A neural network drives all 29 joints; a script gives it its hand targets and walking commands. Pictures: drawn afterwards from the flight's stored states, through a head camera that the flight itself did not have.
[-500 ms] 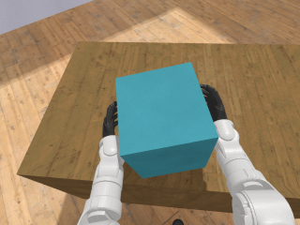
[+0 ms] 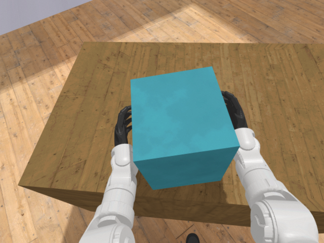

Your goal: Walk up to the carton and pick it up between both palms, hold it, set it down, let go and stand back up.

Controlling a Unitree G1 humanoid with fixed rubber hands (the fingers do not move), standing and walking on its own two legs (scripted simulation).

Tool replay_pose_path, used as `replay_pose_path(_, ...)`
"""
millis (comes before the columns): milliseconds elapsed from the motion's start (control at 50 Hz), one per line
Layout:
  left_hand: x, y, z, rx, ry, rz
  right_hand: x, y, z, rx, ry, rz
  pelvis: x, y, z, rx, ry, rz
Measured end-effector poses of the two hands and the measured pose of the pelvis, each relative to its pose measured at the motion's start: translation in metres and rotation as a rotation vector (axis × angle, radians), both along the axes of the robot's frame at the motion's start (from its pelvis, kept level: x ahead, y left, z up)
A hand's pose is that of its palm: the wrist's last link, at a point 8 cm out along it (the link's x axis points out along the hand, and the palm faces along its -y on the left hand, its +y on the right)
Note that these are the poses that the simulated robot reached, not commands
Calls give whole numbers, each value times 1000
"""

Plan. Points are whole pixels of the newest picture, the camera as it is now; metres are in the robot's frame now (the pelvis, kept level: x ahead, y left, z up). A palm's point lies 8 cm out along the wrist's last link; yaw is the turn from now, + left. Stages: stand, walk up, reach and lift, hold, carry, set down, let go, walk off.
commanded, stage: set down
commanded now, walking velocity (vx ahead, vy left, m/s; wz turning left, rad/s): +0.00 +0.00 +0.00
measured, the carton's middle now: (179, 134) +0.39 +0.00 -0.01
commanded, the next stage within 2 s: none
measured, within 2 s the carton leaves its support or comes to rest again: neither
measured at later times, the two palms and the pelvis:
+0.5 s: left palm (125, 142) +0.36 +0.15 -0.01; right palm (236, 126) +0.41 -0.15 +0.00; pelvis -0.01 -0.02 -0.01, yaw +0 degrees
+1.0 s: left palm (122, 153) +0.33 +0.15 +0.00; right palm (242, 131) +0.39 -0.15 +0.01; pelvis -0.03 -0.03 -0.01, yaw +0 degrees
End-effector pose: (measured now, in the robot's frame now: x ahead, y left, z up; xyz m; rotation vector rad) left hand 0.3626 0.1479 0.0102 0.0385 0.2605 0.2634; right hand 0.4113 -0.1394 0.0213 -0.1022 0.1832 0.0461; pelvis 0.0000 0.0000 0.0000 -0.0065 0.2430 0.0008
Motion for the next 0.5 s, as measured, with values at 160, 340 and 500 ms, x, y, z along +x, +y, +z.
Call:
replay_pose_path(160, 0, -2, -1, 2, -11, 3, 0, -2, -3, 16, 5, -7, 0, -2, 0, 2, 6, 0)
replay_pose_path(340, 0, -3, -5, 2, -2, 15, -1, -5, -14, 105, 41, -29, -3, -7, -2, 10, 20, -1)
replay_pose_path(500, -4, -3, -17, -34, 31, 67, 0, -6, -23, 165, 57, -35, -8, -16, -6, 23, 48, -3)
